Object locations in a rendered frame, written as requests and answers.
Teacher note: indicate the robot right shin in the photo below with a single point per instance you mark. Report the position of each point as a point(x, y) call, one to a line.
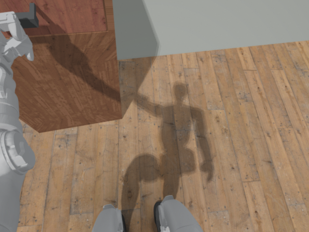
point(170, 197)

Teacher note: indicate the robot right thigh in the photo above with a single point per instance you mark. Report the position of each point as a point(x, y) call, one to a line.
point(177, 217)

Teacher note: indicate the drawer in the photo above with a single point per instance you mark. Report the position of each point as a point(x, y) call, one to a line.
point(60, 16)

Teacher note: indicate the robot left hand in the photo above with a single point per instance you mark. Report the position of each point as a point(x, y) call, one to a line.
point(17, 45)

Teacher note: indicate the robot left upper arm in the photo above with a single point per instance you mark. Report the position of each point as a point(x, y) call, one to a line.
point(16, 158)

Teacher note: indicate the handle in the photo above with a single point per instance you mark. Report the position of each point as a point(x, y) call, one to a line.
point(28, 19)

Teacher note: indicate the left robot forearm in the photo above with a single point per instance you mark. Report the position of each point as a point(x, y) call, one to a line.
point(9, 106)

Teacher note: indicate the cabinet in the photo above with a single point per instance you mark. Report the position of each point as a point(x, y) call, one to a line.
point(72, 81)

